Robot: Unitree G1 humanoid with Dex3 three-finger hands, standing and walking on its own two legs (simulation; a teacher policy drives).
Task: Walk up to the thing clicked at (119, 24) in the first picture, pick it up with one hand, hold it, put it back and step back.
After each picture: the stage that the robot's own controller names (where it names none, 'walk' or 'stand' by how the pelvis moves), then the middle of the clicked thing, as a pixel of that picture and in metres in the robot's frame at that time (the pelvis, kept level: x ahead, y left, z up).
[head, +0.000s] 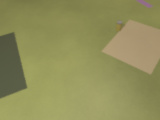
stand; (119, 25) +1.64 -0.38 -0.72
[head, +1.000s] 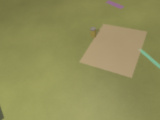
walk; (93, 32) +1.55 +0.05 -0.70
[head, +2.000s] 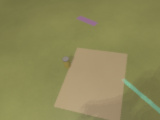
walk; (66, 62) +1.04 +0.29 -0.71
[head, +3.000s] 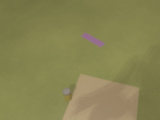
walk; (67, 94) +0.68 +0.23 -0.71
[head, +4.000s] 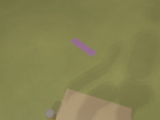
stand; (50, 116) +0.44 +0.24 -0.69
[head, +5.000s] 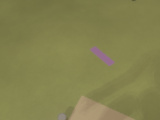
stand; out of the picture +0.46 +0.21 -0.72
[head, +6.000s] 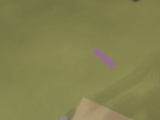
stand; out of the picture +0.45 +0.22 -0.72
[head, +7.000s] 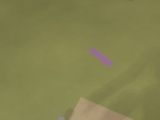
stand; out of the picture +0.44 +0.23 -0.72
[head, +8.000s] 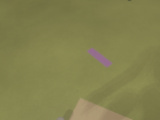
stand; out of the picture +0.44 +0.23 -0.72
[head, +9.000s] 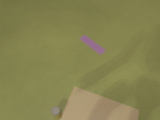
go down; (56, 113) +0.44 +0.25 -0.71
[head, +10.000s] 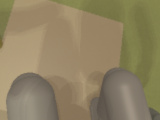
go down; out of the picture +0.47 +0.33 -0.27
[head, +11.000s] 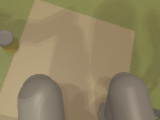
close in; (8, 42) +0.48 +0.32 -0.28
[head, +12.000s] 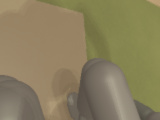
close in; out of the picture +0.45 +0.36 -0.22
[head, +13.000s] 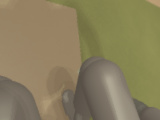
close; out of the picture +0.44 +0.37 -0.22
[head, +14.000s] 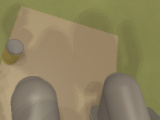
lift; (12, 52) +0.45 +0.28 -0.26
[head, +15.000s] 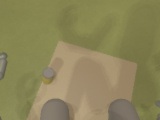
approach; (47, 76) +0.46 +0.22 -0.47
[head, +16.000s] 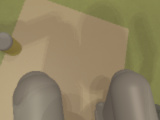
go down; (8, 45) +0.45 +0.29 -0.25
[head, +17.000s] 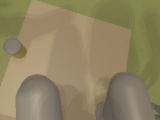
go down; (16, 49) +0.46 +0.28 -0.29
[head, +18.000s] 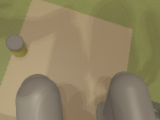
go down; (17, 46) +0.46 +0.27 -0.28
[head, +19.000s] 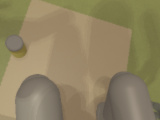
close in; (17, 47) +0.46 +0.27 -0.28
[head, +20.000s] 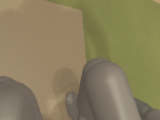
close in; out of the picture +0.44 +0.31 -0.22
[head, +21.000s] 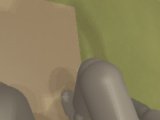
close; out of the picture +0.45 +0.33 -0.22
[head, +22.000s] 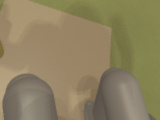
lift; out of the picture +0.45 +0.30 -0.25
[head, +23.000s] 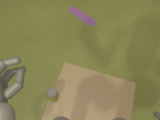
close; (52, 95) +0.45 +0.22 -0.56
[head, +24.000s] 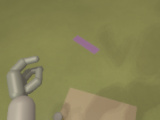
close; (59, 119) +0.41 +0.22 -0.67
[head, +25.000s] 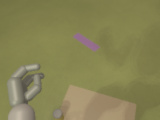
hold; (58, 115) +0.42 +0.22 -0.67
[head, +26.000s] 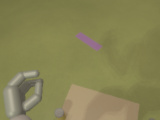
stand; (60, 115) +0.43 +0.22 -0.65
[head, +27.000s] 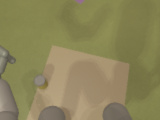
crouch; (41, 82) +0.44 +0.24 -0.51
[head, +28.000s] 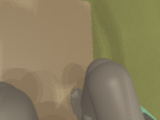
lower; out of the picture +0.45 +0.32 -0.23
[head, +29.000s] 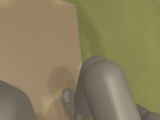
lower; out of the picture +0.44 +0.32 -0.22
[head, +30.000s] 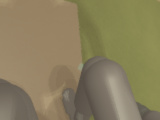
lower; out of the picture +0.43 +0.32 -0.22
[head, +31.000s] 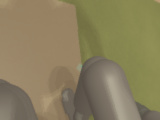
lower; out of the picture +0.44 +0.32 -0.23
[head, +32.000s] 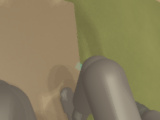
lower; out of the picture +0.44 +0.32 -0.23
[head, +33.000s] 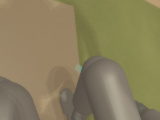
open; out of the picture +0.43 +0.30 -0.22
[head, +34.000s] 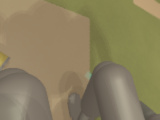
stand; out of the picture +0.41 +0.23 -0.26
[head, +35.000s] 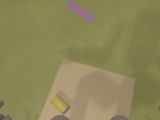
stand; (60, 104) +0.37 +0.17 -0.58
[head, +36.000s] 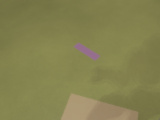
stand; out of the picture +0.34 +0.18 -0.69
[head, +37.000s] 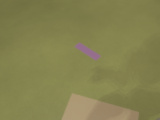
stand; out of the picture +0.32 +0.19 -0.70
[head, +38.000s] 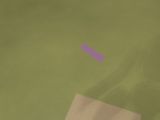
stand; out of the picture +0.30 +0.20 -0.74
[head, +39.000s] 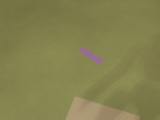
stand; out of the picture +0.26 +0.24 -0.75
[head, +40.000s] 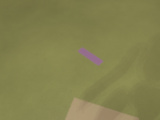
stand; out of the picture +0.22 +0.27 -0.75
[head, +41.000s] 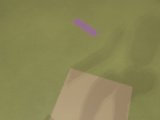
walk; out of the picture +0.28 +0.26 -0.73
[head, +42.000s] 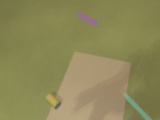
walk; (53, 100) +0.53 +0.34 -0.72
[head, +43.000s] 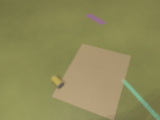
stand; (57, 81) +0.82 +0.33 -0.73
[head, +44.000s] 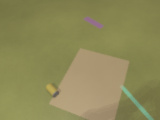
stand; (52, 90) +0.74 +0.34 -0.75
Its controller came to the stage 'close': yes
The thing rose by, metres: 0.01
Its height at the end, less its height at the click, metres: -0.02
